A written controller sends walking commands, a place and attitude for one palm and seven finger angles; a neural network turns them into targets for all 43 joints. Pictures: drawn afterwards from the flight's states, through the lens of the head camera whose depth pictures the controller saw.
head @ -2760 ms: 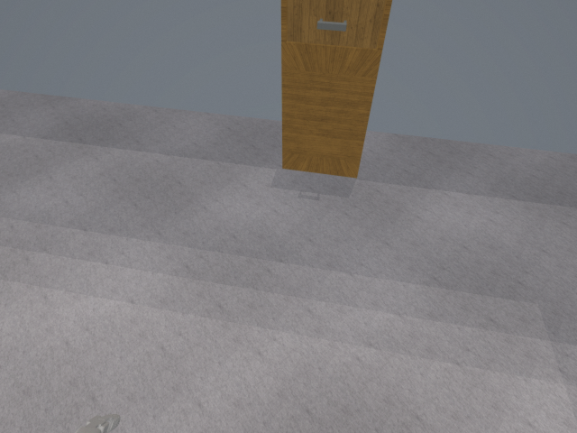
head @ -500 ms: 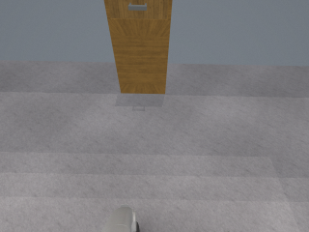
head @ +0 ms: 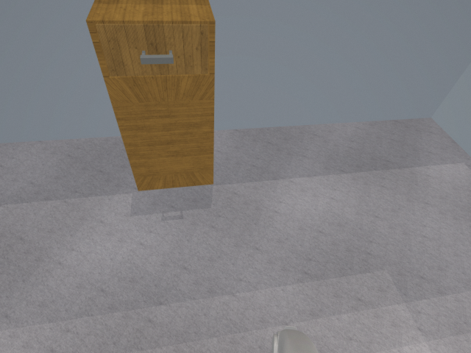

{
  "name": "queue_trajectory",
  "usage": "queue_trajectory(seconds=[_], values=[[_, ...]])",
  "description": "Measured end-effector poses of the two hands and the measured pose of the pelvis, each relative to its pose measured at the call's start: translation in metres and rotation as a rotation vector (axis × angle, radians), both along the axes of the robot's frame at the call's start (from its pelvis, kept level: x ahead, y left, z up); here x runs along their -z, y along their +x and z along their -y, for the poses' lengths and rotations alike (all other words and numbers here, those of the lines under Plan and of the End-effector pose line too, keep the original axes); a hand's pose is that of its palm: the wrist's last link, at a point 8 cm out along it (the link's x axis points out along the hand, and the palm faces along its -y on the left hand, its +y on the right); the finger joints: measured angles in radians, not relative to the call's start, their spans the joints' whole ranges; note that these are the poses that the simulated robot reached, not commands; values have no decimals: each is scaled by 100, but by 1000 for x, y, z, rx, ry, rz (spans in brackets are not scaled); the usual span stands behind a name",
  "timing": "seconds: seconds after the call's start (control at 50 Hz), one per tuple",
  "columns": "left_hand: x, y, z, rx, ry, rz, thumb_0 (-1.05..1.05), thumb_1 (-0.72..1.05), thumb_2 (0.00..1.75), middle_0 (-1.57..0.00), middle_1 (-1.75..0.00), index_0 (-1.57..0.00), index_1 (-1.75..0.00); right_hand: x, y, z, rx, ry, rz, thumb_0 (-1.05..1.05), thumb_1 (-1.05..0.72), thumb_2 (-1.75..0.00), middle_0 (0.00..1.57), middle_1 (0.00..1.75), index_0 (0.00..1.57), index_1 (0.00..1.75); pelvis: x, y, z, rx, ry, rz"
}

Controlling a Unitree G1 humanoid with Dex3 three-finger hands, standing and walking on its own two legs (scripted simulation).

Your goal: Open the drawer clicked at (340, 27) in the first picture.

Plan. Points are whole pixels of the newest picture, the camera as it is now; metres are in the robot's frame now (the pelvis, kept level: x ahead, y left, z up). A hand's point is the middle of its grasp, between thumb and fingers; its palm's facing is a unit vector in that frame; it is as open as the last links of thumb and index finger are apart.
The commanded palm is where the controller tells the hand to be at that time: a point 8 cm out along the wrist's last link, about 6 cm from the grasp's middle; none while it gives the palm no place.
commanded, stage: walk to a spot facing it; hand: left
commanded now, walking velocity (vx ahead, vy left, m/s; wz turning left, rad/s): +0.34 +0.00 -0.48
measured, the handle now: (157, 56) +1.01 +0.33 -0.01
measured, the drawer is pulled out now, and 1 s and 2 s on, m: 0.00 0.00 0.00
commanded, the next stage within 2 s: turn to face it in 0.24 s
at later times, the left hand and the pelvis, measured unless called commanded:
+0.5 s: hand (195, 272) +0.32 +0.10 -0.17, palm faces -0.13 -0.96 -0.24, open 7.3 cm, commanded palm none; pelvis +0.22 -0.08 -0.01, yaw -8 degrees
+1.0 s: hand (180, 259) +0.36 +0.14 -0.18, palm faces +0.14 -0.96 -0.23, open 7.4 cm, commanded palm none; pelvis +0.32 -0.06 -0.01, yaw +4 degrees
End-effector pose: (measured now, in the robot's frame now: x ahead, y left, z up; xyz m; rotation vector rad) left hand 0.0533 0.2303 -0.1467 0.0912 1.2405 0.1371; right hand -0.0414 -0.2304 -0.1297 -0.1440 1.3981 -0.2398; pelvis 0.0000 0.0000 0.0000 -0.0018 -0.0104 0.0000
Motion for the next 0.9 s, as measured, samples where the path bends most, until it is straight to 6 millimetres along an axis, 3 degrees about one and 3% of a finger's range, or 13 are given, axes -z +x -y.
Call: queue_trajectory(seconds=[0.1, 0.2, 0.26, 0.32, 0.4, 0.48, 0.6, 0.76, 0.9], values=[[2, 73, 17, 98, -4, -16, 1, 91, 90, -19, -29, -19, -30, 3, -10, -15, 102, 47, -105, 0, -91, -90, 20, 30, 20, 30, 3, 45, 9, 46, 0, -8], [7, 162, 50, 201, -1, 13, 1, 91, 90, -19, -29, -19, -30, 9, -10, -25, 196, 108, -237, 0, -91, -90, 20, 30, 20, 30, 13, 97, 27, 93, -4, -26], [14, 215, 73, 242, 9, 70, 1, 91, 90, -19, -29, -19, -30, 17, 3, -21, 242, 145, -304, 0, -91, -90, 20, 30, 20, 30, 25, 132, 46, 122, -2, -27], [13, 246, 86, 235, 21, 113, 1, 91, 90, -20, -29, -19, -30, 24, 41, -2, 254, 149, -290, 1, -90, -90, 20, 30, 20, 30, 28, 158, 61, 144, -1, -15], [3, 258, 90, 215, 50, 76, 1, 91, 90, -20, -29, -20, -30, 27, 133, 37, 212, 98, -118, 1, -91, -90, 20, 30, 20, 30, 15, 189, 72, 161, 1, -6], [-7, 265, 81, 201, 100, 29, 0, 94, 90, -20, -29, -20, -30, 24, 230, 67, 154, 57, 72, 0, -91, -90, 20, 30, 20, 30, 7, 216, 77, 150, 1, -12], [-3, 271, 80, 116, 75, -6, 0, 93, 90, -20, -29, -20, -30, 18, 329, 80, 38, 37, 171, 0, -92, -90, 19, 30, 20, 30, 8, 259, 76, 87, -12, 0], [35, 262, 69, -34, 7, -102, 1, 91, 90, -20, -29, -20, -30, 21, 423, 61, -124, 6, 201, 0, -91, -90, 19, 30, 20, 30, 28, 308, 60, -2, -14, 20], [18, 277, 49, -72, 39, -99, 1, 91, 90, -20, -29, -20, -30, 10, 440, 54, -154, 2, 192, 0, -91, -90, 20, 30, 20, 30, 15, 315, 55, -37, -16, 14]])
